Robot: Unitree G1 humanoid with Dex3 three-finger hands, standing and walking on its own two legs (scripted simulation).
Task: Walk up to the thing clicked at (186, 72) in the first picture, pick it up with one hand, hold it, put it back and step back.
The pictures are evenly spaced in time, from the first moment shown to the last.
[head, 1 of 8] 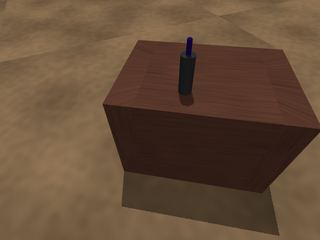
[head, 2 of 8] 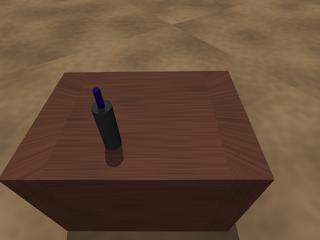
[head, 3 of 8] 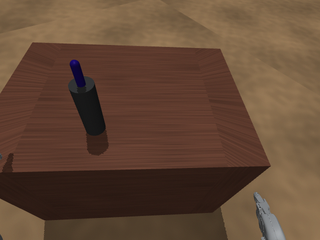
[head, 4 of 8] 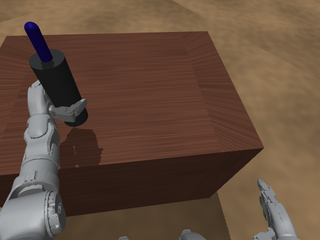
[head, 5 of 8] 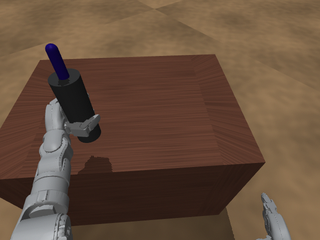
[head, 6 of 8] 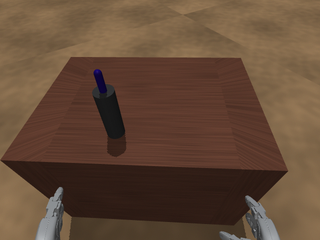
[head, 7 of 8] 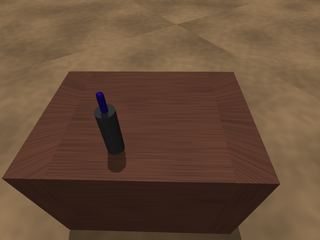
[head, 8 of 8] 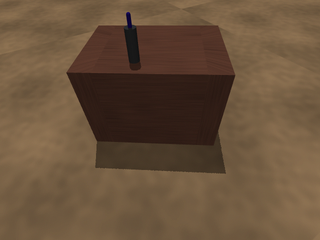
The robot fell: no
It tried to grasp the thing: yes
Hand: left
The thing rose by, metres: 0.23
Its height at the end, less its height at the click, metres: +0.00
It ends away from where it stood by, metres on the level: 0.02
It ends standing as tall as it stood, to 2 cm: yes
